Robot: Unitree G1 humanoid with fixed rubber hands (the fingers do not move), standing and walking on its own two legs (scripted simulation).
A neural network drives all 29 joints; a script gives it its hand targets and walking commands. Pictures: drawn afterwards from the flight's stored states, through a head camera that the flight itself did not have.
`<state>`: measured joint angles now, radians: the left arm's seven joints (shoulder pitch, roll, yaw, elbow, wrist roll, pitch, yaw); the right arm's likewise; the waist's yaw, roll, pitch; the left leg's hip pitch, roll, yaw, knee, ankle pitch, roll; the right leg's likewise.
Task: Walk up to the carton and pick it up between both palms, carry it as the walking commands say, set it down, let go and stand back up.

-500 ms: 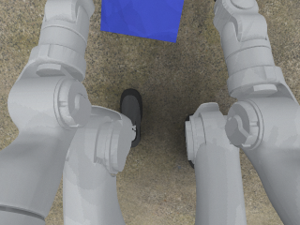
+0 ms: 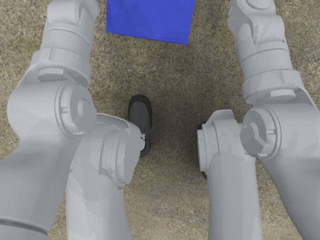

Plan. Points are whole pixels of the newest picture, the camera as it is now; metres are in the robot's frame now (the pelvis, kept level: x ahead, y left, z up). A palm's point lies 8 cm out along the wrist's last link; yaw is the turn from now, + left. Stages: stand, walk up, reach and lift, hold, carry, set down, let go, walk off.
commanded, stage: set down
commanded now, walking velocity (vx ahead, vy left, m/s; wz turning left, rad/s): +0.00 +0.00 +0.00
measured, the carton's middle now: out of the picture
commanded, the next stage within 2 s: none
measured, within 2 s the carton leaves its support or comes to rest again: neither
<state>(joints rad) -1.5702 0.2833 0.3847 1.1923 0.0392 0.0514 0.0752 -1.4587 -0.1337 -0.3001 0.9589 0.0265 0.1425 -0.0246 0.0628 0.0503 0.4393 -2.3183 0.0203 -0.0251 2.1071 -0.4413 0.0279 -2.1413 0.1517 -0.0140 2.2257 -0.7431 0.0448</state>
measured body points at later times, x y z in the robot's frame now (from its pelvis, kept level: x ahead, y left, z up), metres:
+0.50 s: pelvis +0.00 +0.00 +0.00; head +0.38 +0.02 +0.22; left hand +0.53 +0.22 -0.21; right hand +0.55 -0.09 -0.21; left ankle +0.14 +0.12 -0.34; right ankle +0.08 -0.12 -0.34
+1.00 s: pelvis -0.03 -0.01 +0.01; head +0.33 +0.03 +0.26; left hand +0.52 +0.26 -0.13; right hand +0.57 -0.07 -0.11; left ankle +0.14 +0.12 -0.34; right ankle +0.07 -0.12 -0.34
